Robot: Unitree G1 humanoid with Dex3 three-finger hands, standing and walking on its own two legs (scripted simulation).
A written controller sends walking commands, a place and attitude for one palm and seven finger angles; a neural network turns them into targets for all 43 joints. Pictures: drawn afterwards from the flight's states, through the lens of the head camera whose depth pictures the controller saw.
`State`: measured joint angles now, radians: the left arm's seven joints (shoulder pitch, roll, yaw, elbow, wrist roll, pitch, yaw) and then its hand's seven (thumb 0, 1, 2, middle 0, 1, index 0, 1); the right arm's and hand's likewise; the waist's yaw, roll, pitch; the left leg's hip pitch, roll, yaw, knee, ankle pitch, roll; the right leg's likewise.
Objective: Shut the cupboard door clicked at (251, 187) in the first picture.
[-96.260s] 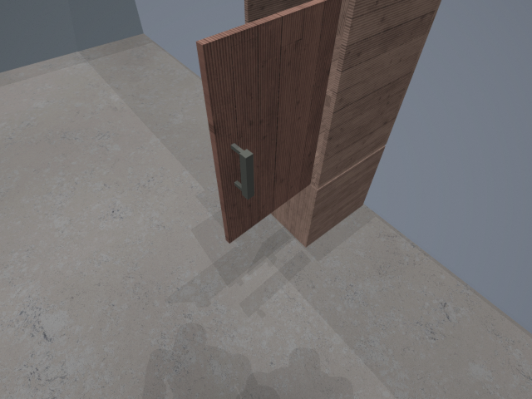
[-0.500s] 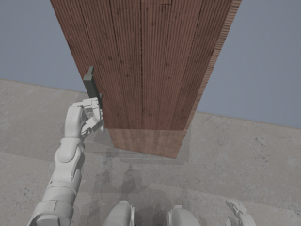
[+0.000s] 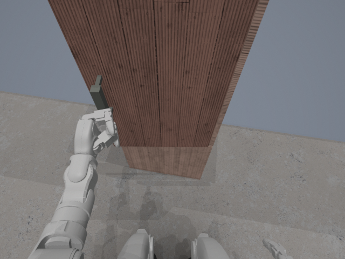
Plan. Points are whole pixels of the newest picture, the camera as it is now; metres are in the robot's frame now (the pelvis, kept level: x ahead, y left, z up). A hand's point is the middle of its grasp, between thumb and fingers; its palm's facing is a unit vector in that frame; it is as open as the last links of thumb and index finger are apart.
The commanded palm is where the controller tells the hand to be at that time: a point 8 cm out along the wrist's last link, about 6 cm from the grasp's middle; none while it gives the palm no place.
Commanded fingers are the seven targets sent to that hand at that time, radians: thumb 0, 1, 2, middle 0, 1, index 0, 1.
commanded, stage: push the door shut along its arc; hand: left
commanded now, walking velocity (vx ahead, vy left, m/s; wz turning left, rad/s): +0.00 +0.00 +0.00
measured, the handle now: (104, 101) +0.49 +0.19 +0.04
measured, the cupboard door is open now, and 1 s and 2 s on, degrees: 10 0 0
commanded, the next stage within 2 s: pull the fist back off the door in 1.02 s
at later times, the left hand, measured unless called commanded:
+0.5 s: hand (117, 114) +0.44 +0.15 +0.05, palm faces -0.10 -0.99 -0.05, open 3.1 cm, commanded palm +0.44 +0.18 +0.04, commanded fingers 0.00 0.90 0.90 -1.30 -1.50 -1.30 -1.50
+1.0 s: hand (121, 106) +0.47 +0.14 +0.05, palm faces -0.20 -0.98 -0.06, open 3.1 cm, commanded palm +0.50 +0.15 +0.04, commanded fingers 0.00 0.90 0.90 -1.30 -1.50 -1.30 -1.50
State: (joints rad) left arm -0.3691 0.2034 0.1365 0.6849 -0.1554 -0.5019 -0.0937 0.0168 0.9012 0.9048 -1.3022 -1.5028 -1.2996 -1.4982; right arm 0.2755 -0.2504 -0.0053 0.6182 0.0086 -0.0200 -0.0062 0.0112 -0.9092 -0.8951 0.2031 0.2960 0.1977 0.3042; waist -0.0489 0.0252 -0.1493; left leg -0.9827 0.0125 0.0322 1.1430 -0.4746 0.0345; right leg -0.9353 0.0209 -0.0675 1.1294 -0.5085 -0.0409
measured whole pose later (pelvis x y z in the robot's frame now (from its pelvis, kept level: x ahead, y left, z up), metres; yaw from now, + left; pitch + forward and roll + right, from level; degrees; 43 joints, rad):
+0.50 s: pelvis -0.01 +0.00 -0.01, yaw +1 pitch +20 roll -2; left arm -0.69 0.31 0.19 1.00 -0.16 -0.50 -0.24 0.02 0.90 0.90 -1.34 -1.50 -1.30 -1.50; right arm 0.31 -0.26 0.00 0.65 0.02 -0.01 -0.01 0.01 -0.91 -0.89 0.20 0.30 0.20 0.30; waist -0.08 0.03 -0.15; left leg -1.07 0.01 0.01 1.19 -0.48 0.03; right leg -1.02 0.02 -0.09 1.17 -0.52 -0.05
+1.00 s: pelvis -0.03 +0.01 -0.03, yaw +1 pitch +23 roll -4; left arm -0.97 0.40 0.13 1.21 -0.14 -0.46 -0.28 0.02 0.90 0.90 -1.34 -1.50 -1.30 -1.50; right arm 0.35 -0.27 0.02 0.70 0.01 -0.05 -0.01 0.01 -0.91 -0.89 0.20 0.30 0.20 0.30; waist -0.13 0.03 -0.14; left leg -1.23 0.00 -0.02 1.27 -0.46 0.04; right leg -1.14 0.01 -0.13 1.23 -0.50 -0.04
